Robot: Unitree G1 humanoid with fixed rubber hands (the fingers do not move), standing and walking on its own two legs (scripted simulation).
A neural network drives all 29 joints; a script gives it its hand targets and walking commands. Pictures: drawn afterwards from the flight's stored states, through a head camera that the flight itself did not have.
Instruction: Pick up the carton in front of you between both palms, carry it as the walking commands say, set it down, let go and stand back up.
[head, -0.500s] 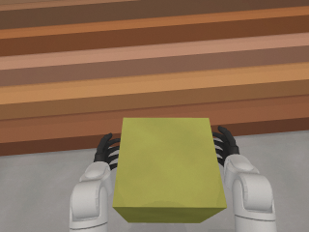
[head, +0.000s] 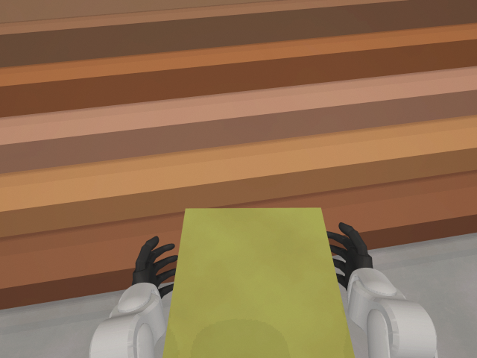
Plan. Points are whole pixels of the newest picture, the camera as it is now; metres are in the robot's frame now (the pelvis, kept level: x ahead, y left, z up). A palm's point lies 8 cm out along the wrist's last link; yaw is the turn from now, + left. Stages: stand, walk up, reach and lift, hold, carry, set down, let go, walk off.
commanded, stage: carry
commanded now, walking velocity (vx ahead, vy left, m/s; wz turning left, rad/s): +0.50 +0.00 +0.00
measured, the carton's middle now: (253, 301) +0.23 +0.00 +0.01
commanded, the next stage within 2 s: none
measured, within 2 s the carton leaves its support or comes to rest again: neither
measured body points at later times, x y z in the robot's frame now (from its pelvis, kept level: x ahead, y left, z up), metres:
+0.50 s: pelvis +0.32 -0.01 -0.01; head +0.32 -0.01 +0.44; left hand +0.63 +0.14 +0.12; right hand +0.64 -0.17 +0.13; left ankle +0.47 +0.09 -0.72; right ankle +0.18 -0.11 -0.74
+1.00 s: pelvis +0.65 -0.01 -0.01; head +0.69 +0.01 +0.44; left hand +1.00 +0.15 +0.11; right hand +0.99 -0.17 +0.13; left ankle +0.48 +0.07 -0.74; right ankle +0.73 -0.10 -0.48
